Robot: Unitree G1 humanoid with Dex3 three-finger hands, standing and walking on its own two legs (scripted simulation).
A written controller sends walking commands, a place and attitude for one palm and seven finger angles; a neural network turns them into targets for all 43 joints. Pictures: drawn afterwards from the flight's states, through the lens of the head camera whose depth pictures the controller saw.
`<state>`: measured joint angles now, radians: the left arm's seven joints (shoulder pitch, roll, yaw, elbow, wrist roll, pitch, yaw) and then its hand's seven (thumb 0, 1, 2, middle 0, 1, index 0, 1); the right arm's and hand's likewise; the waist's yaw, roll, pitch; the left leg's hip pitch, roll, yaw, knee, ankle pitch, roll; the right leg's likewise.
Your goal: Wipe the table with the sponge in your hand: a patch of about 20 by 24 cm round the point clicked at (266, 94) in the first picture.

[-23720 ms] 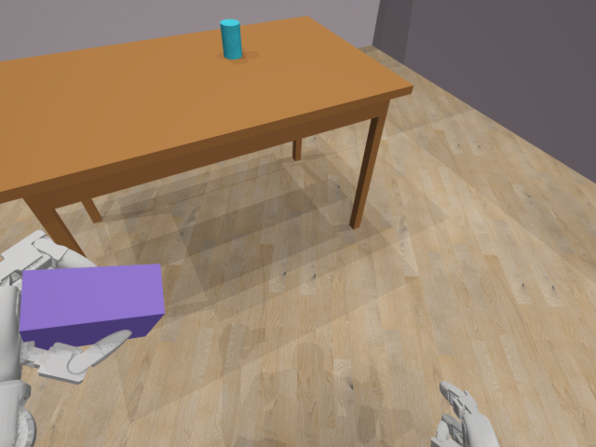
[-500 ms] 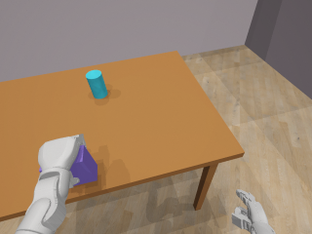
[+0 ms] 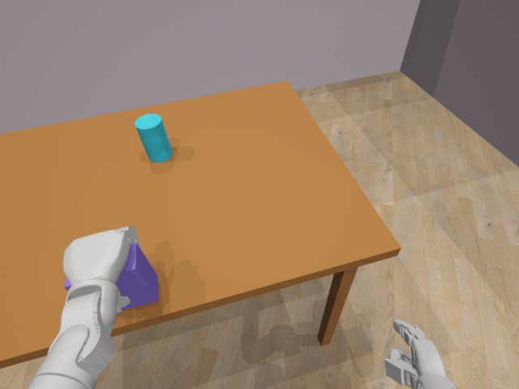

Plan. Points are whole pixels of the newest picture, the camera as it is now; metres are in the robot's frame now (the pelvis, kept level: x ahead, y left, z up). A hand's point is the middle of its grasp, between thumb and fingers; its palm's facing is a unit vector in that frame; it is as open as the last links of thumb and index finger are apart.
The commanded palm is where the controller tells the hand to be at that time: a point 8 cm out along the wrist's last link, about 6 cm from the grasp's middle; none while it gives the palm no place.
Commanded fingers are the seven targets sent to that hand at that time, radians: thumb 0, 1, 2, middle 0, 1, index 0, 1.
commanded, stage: wipe forward along the first lane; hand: left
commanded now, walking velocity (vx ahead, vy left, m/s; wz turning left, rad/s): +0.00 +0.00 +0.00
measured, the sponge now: (120, 285) +0.26 +0.29 -0.01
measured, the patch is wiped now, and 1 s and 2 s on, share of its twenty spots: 0.00 0.20 0.35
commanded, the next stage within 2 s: slide across to the middle lane in 1.64 s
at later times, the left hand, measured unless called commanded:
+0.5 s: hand (113, 260) +0.29 +0.31 +0.01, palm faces -0.10 -0.02 -0.99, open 9.4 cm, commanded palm +0.27 +0.31 +0.06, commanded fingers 0.00 0.10 1.30 -1.20 -1.60 -1.20 -1.60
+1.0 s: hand (112, 238) +0.33 +0.33 +0.01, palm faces -0.14 +0.02 -0.99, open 9.5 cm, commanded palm +0.33 +0.34 +0.04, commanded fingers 0.00 0.10 1.30 -1.20 -1.60 -1.20 -1.60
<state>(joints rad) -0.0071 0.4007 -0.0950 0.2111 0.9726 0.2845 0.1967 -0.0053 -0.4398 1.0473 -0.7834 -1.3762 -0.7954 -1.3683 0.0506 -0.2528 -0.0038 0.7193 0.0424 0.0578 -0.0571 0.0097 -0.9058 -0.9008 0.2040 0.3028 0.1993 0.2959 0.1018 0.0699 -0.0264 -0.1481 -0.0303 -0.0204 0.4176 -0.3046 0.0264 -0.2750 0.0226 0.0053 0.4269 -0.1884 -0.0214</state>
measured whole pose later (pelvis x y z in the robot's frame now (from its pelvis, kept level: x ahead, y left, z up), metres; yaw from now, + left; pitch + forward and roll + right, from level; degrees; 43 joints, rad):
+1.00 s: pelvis -0.03 -0.01 -0.02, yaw +1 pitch +11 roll +0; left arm -0.53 0.55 0.03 0.93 1.04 0.05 0.25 0.01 -0.51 1.13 -0.81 -1.33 -0.82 -1.36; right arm 0.19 -0.29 -0.02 0.76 0.05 0.06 -0.07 0.01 -0.91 -0.90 0.21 0.30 0.20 0.30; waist 0.00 0.04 -0.08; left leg -0.48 -0.03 -0.04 0.62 -0.33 0.01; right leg -0.58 0.02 -0.02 0.57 -0.19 -0.03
